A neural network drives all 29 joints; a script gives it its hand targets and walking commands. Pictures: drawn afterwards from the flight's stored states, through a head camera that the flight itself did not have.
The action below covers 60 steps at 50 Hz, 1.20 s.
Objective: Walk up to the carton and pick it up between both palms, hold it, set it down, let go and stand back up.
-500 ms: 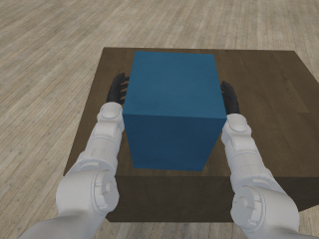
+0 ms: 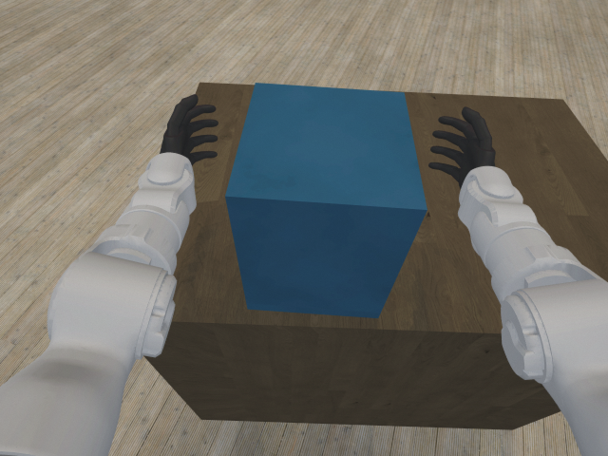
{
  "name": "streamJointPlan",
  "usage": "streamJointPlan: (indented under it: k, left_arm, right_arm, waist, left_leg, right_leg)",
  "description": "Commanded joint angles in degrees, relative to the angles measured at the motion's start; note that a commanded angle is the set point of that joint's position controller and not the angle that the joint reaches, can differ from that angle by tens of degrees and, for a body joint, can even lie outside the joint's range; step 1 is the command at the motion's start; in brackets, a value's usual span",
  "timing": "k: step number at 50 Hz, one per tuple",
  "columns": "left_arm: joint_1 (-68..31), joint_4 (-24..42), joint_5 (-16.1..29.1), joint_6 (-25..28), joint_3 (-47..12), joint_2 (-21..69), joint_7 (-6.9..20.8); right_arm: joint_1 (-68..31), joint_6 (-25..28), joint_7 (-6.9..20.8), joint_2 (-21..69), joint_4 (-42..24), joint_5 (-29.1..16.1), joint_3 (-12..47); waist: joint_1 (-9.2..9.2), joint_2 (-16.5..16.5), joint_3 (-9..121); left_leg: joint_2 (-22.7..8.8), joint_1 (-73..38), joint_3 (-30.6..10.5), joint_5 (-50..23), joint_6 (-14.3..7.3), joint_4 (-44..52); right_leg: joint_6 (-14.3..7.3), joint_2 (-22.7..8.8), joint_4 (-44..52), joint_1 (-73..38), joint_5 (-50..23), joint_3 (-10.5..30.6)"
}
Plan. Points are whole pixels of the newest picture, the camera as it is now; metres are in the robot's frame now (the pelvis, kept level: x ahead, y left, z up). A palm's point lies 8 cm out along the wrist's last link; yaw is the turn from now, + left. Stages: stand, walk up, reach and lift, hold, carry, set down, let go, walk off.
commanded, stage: set down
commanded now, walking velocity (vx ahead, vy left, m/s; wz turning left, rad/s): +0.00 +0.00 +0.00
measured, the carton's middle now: (320, 208) +0.46 +0.00 +0.07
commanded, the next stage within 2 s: none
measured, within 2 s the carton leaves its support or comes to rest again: neither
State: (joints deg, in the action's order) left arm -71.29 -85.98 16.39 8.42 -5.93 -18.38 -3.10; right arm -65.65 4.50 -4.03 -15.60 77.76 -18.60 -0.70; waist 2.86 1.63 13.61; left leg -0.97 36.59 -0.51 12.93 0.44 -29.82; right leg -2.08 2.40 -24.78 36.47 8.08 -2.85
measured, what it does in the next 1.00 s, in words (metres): stands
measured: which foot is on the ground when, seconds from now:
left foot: down 0.00-1.00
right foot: down 0.00-1.00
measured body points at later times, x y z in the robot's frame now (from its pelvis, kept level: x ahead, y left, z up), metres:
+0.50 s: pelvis -0.02 -0.02 +0.01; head +0.03 +0.01 +0.45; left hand +0.50 +0.18 +0.23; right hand +0.47 -0.19 +0.22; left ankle -0.01 +0.12 -0.73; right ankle +0.02 -0.10 -0.73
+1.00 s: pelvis -0.01 -0.01 +0.01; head +0.01 +0.00 +0.46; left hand +0.46 +0.19 +0.21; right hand +0.43 -0.20 +0.19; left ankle +0.00 +0.12 -0.73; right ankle +0.02 -0.10 -0.73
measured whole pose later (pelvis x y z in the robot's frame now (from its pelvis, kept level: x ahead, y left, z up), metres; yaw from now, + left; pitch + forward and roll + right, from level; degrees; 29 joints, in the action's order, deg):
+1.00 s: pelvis -0.01 -0.01 +0.01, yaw +0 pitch +5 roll +0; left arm -62.1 -60.1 13.3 -15.2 2.3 -22.4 -0.3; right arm -57.5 -14.2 -10.6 -14.9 54.7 -23.6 3.1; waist 3.4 1.8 3.9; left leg -1.3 16.9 -0.1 9.5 0.9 -21.1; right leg -2.8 2.8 -17.5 17.6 5.3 -2.3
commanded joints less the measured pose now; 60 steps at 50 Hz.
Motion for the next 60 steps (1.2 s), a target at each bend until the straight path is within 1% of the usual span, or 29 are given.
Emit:
streamJointPlan:
  k: [1,7,8,9,11,12,13,16,19,22,25,26,29,30,34,36,37,40,42,43,46,47,50,52,53,55,56,57,60]
  left_arm:
    - [-28.4,6.2,1.3,0.0,-1.0,-6.5,0.8]
    - [-30.6,4.5,1.6,-2.6,-0.5,-10.4,1.1]
    - [-32.8,6.1,3.1,-2.5,-2.3,-9.2,0.8]
    - [-32.7,4.7,2.7,-3.1,-1.0,-10.0,0.8]
    - [-32.9,4.9,2.9,-4.4,-1.1,-9.5,0.9]
    - [-33.3,4.8,2.7,-4.9,-0.1,-10.6,0.8]
    - [-34.2,6.3,3.1,-5.5,-1.0,-10.2,0.6]
    - [-34.9,6.4,3.0,-8.1,-0.5,-11.1,0.7]
    - [-37.0,9.0,3.1,-10.5,0.0,-12.0,0.2]
    - [-36.8,7.2,1.8,-13.1,1.7,-13.2,0.2]
    - [-36.8,8.9,2.2,-14.5,2.1,-14.1,0.5]
    - [-37.4,8.9,2.6,-14.9,0.8,-13.4,0.6]
    - [-36.7,7.8,3.2,-16.1,0.4,-12.9,1.0]
    - [-37.5,8.5,3.8,-16.4,-1.3,-12.1,1.2]
    - [-32.4,14.9,2.0,-18.3,0.6,-12.0,2.0]
    - [-27.8,15.7,-0.5,-20.3,3.6,-12.7,2.8]
    - [-28.1,15.4,-1.1,-20.9,4.0,-13.2,3.1]
    - [-23.6,22.9,-1.9,-21.5,4.3,-11.2,3.0]
    - [-20.4,24.7,-3.0,-22.1,6.8,-11.9,3.2]
    - [-19.2,26.8,-3.4,-22.0,7.0,-11.7,3.1]
    - [-15.0,31.7,-3.7,-21.9,9.6,-12.3,2.9]
    - [-15.5,34.3,-3.3,-21.9,10.0,-12.8,2.8]
    - [-13.4,36.9,-3.1,-22.7,10.0,-12.2,2.4]
    - [-11.1,41.6,-3.7,-23.0,11.7,-12.2,2.3]
    - [-11.6,43.4,-3.8,-23.0,11.8,-12.3,2.2]
    - [-11.3,45.1,-3.1,-23.5,12.1,-12.7,1.9]
    - [-12.4,43.0,-2.9,-24.0,11.3,-12.5,1.7]
    - [-9.9,44.9,-2.7,-24.1,10.9,-11.2,1.5]
    - [-4.3,46.4,-3.2,-25.2,11.0,-9.7,1.7]
  right_arm:
    - [-26.4,-0.9,0.5,-8.4,-7.5,-1.6,0.9]
    - [-29.4,-4.7,-0.9,-7.4,-9.9,-0.5,0.1]
    - [-30.1,-4.6,-1.8,-8.2,-9.8,1.3,-3.1]
    - [-30.6,-5.4,-2.2,-7.5,-9.7,1.4,-1.8]
    - [-30.5,-6.6,-2.7,-7.6,-9.0,1.7,-2.2]
    - [-31.3,-7.4,-2.8,-7.4,-9.4,1.6,-1.8]
    - [-31.7,-7.7,-3.2,-8.0,-10.4,2.1,-2.9]
    - [-33.5,-9.6,-4.2,-8.0,-12.6,2.5,-3.6]
    - [-35.1,-12.0,-4.5,-7.6,-14.0,1.6,-3.4]
    - [-35.4,-14.4,-4.8,-7.3,-12.3,0.9,-2.6]
    - [-36.2,-15.4,-5.9,-7.5,-15.1,0.4,-2.7]
    - [-36.2,-16.0,-6.0,-7.6,-13.6,0.7,-3.2]
    - [-36.3,-17.5,-5.7,-7.9,-11.3,-0.8,-1.6]
    - [-35.8,-17.8,-5.8,-8.2,-10.3,-1.1,-2.1]
    - [-31.3,-17.0,-6.2,-10.2,-14.1,-2.4,-1.4]
    - [-28.5,-17.9,-6.5,-10.2,-14.3,-4.3,1.4]
    - [-28.6,-18.5,-6.7,-9.3,-13.9,-4.5,2.0]
    - [-23.8,-17.9,-6.5,-8.5,-18.4,-6.1,2.7]
    - [-21.8,-17.7,-6.3,-8.1,-21.8,-6.6,3.8]
    - [-20.2,-17.5,-6.4,-8.0,-22.9,-6.3,3.3]
    - [-17.1,-17.2,-6.5,-6.5,-29.0,-6.0,4.0]
    - [-17.9,-16.8,-6.6,-6.6,-32.4,-5.4,2.9]
    - [-14.9,-17.5,-6.7,-6.2,-34.2,-3.3,0.7]
    - [-12.2,-17.0,-6.9,-5.7,-37.9,-2.6,-0.1]
    - [-12.2,-16.9,-6.9,-5.9,-39.3,-1.7,-1.4]
    - [-12.6,-17.2,-7.0,-5.6,-42.4,-0.6,-2.4]
    - [-13.6,-17.8,-7.0,-5.4,-41.0,0.4,-3.1]
    - [-10.6,-18.0,-6.9,-5.2,-41.2,0.6,-3.6]
    - [-5.1,-18.4,-6.7,-4.2,-42.0,0.7,-3.3]
  waist:
    - [0.52,-4.9,36.1]
    - [0.27,-2.3,34.6]
    - [4.25,-2.8,36.3]
    - [2.05,-3.2,35.6]
    - [2.85,-3.7,35.9]
    - [1.67,-3.3,35.7]
    - [2.71,-4.6,37.0]
    - [2.79,-4.9,36.6]
    - [1.92,-6.1,36.6]
    - [1.04,-7.1,33.4]
    - [1.64,-5.4,34.4]
    - [3.10,-5.8,32.7]
    - [2.73,-5.7,28.7]
    - [4.11,-7.1,27.5]
    - [3.87,-9.1,32.1]
    - [2.39,-7.5,26.2]
    - [2.36,-6.6,23.5]
    - [2.09,-6.9,22.8]
    - [0.33,-5.4,20.3]
    - [0.81,-5.3,20.5]
    - [-0.79,-3.1,20.4]
    - [-0.36,-2.3,21.6]
    - [-0.13,-2.6,19.8]
    - [-0.89,-3.3,22.1]
    - [-0.24,-3.7,23.9]
    - [-0.38,-2.4,22.9]
    - [0.12,-2.8,21.6]
    - [0.53,-3.1,21.8]
    - [0.06,-3.7,20.0]
  left_leg:
    - [0.5,-13.1,1.1,-16.3,2.4,1.8]
    - [1.3,-3.0,1.7,-7.1,0.1,7.8]
    - [1.2,-6.2,0.8,-7.8,1.1,6.3]
    - [1.3,-8.0,1.0,-9.1,0.9,5.8]
    - [1.3,-10.1,0.8,-10.1,1.3,5.9]
    - [1.3,-9.8,1.1,-9.5,0.9,6.3]
    - [1.2,-10.9,0.9,-10.0,1.6,6.4]
    - [1.6,-11.0,1.0,-9.9,1.6,6.6]
    - [1.6,-12.4,1.1,-9.5,1.5,7.1]
    - [1.8,-13.3,1.2,-10.2,1.5,7.5]
    - [2.1,-13.0,1.3,-10.2,1.2,8.1]
    - [1.8,-14.5,0.8,-10.1,1.6,8.4]
    - [1.3,-18.8,0.6,-10.6,1.5,8.3]
    - [1.1,-20.3,0.1,-10.7,1.9,8.3]
    - [1.1,-28.2,0.2,-22.5,3.3,5.9]
    - [1.6,-27.8,0.3,-24.0,2.7,6.7]
    - [1.9,-25.8,0.2,-21.1,2.1,7.8]
    - [1.6,-29.0,0.2,-23.6,2.3,7.8]
    - [2.0,-29.2,0.8,-22.1,1.6,8.1]
    - [2.1,-28.8,0.8,-21.1,1.5,8.2]
    - [2.4,-27.0,1.5,-19.0,0.4,8.7]
    - [2.6,-26.4,1.7,-18.1,0.3,8.7]
    - [2.5,-26.1,1.7,-14.2,0.2,9.1]
    - [2.6,-27.6,2.1,-16.4,0.5,8.4]
    - [2.6,-27.6,2.1,-15.6,0.7,8.3]
    - [2.7,-26.5,2.1,-13.2,0.4,8.8]
    - [2.6,-25.5,1.9,-10.4,0.3,9.1]
    - [2.3,-26.7,1.7,-10.6,0.4,9.1]
    - [2.1,-28.7,1.5,-11.1,0.6,9.1]
  right_leg:
    - [2.3,-2.7,-2.1,-21.7,-20.1,1.3]
    - [2.7,-4.2,-2.2,-31.8,-18.9,3.3]
    - [2.8,-3.4,-1.9,-28.6,-19.2,2.8]
    - [2.3,-3.4,-1.3,-27.9,-19.3,2.7]
    - [2.1,-2.8,-0.6,-27.3,-19.4,2.1]
    - [2.1,-2.9,-0.4,-27.9,-18.1,2.3]
    - [1.9,-2.7,-0.2,-27.7,-18.6,2.0]
    - [2.1,-2.7,0.2,-30.2,-19.5,2.2]
    - [1.9,-2.6,0.7,-29.7,-17.5,2.1]
    - [2.0,-2.8,1.3,-30.7,-17.6,2.3]
    - [2.9,-2.9,1.4,-34.0,-20.5,2.5]
    - [2.9,-2.6,1.6,-32.4,-19.7,2.1]
    - [2.3,-2.3,3.7,-28.6,-16.3,1.5]
    - [2.1,-2.1,4.1,-27.1,-15.9,1.1]
    - [2.3,-0.9,4.2,-29.3,-26.7,-0.1]
    - [2.8,-0.9,4.5,-33.4,-28.2,0.4]
    - [3.3,-1.2,4.7,-34.5,-26.4,0.7]
    - [3.1,-0.5,5.4,-33.9,-25.7,0.2]
    - [3.3,-0.6,6.2,-34.3,-23.1,0.6]
    - [3.3,-0.7,6.2,-34.6,-22.2,0.8]
    - [3.7,-0.9,5.6,-37.6,-21.3,1.8]
    - [4.1,-0.9,5.4,-37.7,-21.2,1.9]
    - [3.5,-0.8,5.8,-36.3,-16.0,2.0]
    - [3.4,-0.5,5.5,-36.9,-16.8,1.9]
    - [3.4,-0.5,5.5,-36.7,-15.9,1.8]
    - [3.7,-0.6,5.4,-36.8,-14.1,1.9]
    - [3.6,-0.7,5.5,-35.6,-11.6,2.0]
    - [3.3,-0.5,5.7,-35.0,-11.0,1.9]
    - [2.9,-0.4,6.2,-34.9,-9.6,1.7]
